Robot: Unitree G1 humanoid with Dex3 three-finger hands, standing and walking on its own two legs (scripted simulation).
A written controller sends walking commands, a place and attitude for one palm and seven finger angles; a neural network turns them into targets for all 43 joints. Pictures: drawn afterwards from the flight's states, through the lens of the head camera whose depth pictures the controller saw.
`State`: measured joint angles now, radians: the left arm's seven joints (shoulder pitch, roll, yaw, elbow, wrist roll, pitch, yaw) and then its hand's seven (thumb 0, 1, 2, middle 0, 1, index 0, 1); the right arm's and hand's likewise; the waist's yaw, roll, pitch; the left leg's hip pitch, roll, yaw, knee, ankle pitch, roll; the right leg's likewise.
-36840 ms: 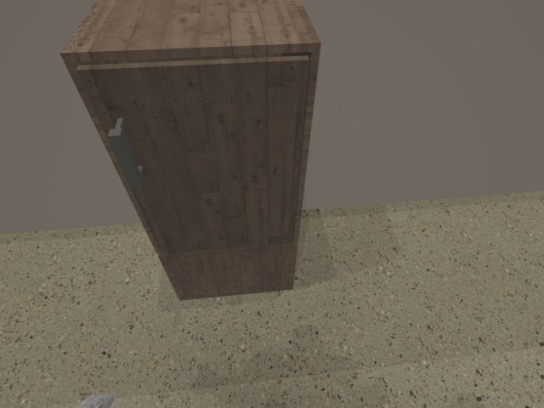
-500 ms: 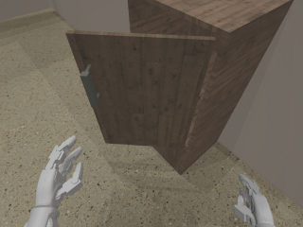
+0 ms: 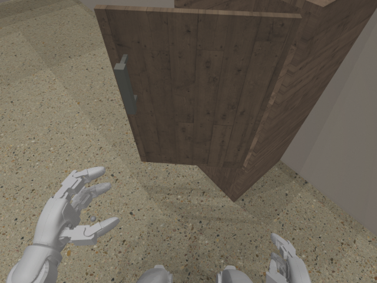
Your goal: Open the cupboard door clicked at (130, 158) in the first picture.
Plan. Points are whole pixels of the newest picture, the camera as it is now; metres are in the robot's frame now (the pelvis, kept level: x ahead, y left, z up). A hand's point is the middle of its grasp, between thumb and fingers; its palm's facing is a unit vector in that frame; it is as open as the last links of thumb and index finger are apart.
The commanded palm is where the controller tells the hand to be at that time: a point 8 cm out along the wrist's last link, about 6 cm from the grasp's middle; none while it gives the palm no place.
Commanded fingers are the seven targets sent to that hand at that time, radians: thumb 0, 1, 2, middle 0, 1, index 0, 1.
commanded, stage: raise the hand with hooked fingers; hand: left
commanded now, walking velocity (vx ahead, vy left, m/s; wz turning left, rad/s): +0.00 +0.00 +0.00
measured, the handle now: (128, 85) +0.55 +0.18 +0.09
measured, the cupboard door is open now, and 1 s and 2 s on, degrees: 45 45 45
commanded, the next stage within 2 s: move the hooked fingers beside the handle in 1.30 s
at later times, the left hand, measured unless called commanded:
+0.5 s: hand (57, 187) +0.27 +0.25 +0.09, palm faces +0.03 -1.00 -0.08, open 13.6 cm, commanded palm +0.24 +0.30 +0.09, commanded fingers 0.00 -0.50 0.30 -0.30 -1.20 -0.30 -1.20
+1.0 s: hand (59, 161) +0.31 +0.26 +0.11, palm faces -0.02 -1.00 -0.03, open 14.0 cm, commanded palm +0.28 +0.31 +0.11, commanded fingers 0.00 -0.50 0.30 -0.30 -1.20 -0.30 -1.20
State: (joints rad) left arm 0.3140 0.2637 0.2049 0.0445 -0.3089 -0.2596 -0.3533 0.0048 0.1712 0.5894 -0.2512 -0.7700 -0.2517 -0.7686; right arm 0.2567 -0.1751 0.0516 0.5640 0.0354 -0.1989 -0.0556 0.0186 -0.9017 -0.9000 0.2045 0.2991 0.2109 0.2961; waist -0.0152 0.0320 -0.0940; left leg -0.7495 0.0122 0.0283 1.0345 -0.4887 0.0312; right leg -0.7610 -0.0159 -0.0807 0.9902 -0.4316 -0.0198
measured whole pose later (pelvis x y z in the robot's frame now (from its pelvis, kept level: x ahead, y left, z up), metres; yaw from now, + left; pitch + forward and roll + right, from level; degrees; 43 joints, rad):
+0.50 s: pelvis +0.01 +0.01 +0.02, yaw +1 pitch +9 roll -2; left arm 0.14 0.37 0.33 0.19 -0.33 -0.27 -0.39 -0.01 -0.40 0.34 -0.29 -1.14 -0.29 -1.14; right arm 0.26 -0.27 0.05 0.55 0.04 -0.24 -0.08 0.02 -0.90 -0.90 0.20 0.30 0.21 0.30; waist -0.01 0.02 -0.09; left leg -0.62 0.01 0.01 0.93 -0.46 0.03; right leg -0.62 -0.01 -0.10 0.87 -0.40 -0.01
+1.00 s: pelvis +0.02 -0.01 +0.03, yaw +0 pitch +9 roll -1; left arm -0.05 0.43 0.43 0.45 -0.37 -0.24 -0.55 -0.01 -0.50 0.30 -0.30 -1.20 -0.30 -1.20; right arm 0.29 -0.30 0.04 0.58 0.04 -0.21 -0.09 0.02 -0.90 -0.90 0.20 0.30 0.21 0.30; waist -0.02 0.02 -0.07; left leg -0.55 0.02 0.03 0.82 -0.42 0.02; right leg -0.57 0.00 -0.08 0.78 -0.37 -0.03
